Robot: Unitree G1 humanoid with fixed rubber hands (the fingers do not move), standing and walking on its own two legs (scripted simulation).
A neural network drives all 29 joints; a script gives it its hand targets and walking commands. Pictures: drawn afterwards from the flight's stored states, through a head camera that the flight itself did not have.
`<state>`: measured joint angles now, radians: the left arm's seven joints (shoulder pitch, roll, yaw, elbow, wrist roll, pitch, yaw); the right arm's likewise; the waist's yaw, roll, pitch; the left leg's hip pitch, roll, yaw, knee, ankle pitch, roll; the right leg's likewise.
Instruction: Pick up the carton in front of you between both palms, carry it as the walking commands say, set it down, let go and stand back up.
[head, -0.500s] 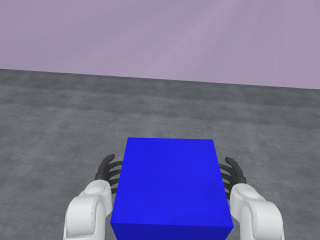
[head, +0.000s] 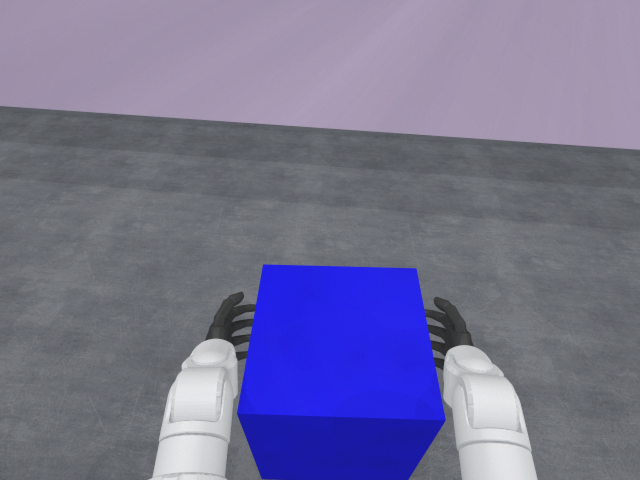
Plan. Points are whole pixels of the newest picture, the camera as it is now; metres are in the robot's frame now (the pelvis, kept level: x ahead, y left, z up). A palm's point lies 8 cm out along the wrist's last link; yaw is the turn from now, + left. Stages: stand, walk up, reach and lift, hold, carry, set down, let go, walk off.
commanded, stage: carry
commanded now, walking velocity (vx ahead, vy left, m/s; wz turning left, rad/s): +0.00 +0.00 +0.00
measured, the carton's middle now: (336, 377) +0.29 +0.00 -0.05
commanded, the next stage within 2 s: none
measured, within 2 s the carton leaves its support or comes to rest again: neither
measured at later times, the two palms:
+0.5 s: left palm (227, 278) +0.39 +0.16 +0.04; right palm (438, 291) +0.37 -0.14 +0.04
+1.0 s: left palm (260, 181) +0.61 +0.14 +0.05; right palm (423, 185) +0.61 -0.16 +0.04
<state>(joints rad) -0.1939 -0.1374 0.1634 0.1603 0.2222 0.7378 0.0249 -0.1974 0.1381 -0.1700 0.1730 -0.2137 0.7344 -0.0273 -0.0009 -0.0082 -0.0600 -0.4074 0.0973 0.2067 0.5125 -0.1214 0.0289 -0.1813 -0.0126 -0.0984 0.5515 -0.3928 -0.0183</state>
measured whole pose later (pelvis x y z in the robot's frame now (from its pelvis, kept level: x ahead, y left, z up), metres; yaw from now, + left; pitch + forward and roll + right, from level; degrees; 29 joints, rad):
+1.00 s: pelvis +0.32 -0.01 +0.01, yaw +1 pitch +3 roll +0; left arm -0.17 -0.14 0.13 -0.03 0.17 0.73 0.03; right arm -0.16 0.13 -0.13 -0.05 -0.18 0.74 -0.04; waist 0.00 0.01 0.02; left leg -0.44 0.05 0.18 0.44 0.01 -0.01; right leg -0.11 -0.07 -0.22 0.42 -0.35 0.01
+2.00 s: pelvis +0.40 -0.03 +0.00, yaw +0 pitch +2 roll +1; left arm -0.21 -0.14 0.17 0.13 0.22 0.74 0.02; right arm -0.21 0.14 -0.17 0.14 -0.22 0.74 -0.03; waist 0.00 -0.01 -0.07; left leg -0.33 0.07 0.19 0.56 -0.25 0.01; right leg -0.15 -0.04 -0.13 0.53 -0.41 -0.01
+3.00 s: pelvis +0.36 -0.04 +0.00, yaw +0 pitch +1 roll +0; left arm -0.23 -0.14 0.19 0.17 0.23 0.74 0.01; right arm -0.23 0.15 -0.19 0.17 -0.23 0.74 -0.02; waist 0.00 0.00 -0.08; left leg -0.37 0.09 0.19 0.50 -0.15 0.01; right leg -0.22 -0.02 -0.14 0.54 -0.35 -0.03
